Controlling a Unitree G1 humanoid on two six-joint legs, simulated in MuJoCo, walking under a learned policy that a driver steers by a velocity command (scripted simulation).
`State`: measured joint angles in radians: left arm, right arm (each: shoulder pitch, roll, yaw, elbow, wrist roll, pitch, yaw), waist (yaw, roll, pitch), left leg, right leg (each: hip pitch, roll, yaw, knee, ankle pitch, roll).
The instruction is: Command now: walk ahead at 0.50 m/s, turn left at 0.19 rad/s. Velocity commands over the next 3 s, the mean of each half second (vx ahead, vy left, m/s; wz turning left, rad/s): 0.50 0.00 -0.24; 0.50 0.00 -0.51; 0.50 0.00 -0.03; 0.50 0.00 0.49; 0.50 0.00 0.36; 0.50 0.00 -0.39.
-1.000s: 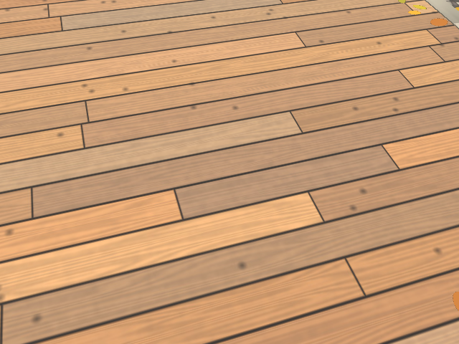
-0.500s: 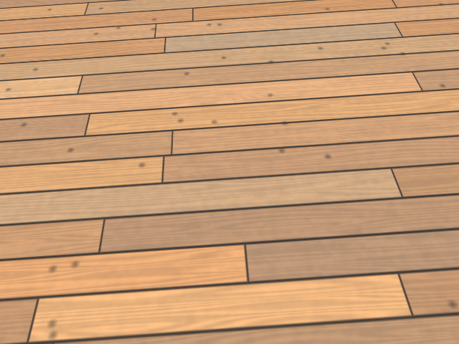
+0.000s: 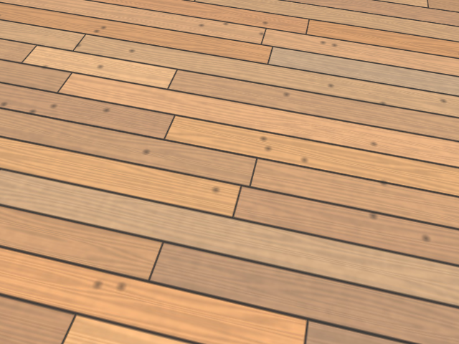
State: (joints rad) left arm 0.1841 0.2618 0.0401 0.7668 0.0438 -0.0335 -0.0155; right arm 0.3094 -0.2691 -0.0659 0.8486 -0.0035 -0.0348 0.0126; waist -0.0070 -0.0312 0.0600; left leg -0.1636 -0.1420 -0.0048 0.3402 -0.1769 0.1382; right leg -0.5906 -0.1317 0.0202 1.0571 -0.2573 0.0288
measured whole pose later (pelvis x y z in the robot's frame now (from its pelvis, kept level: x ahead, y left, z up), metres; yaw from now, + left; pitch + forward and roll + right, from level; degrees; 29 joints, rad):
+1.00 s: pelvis +0.57 -0.09 +0.00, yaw -28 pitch +1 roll +0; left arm 0.31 0.31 0.07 0.82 0.03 -0.03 -0.02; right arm 0.20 -0.26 -0.02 0.76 -0.03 -0.07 0.00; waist 0.02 -0.04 0.03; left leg -0.28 -0.02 0.04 0.45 -0.18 0.04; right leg -0.39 0.06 0.07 1.09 -0.36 -0.07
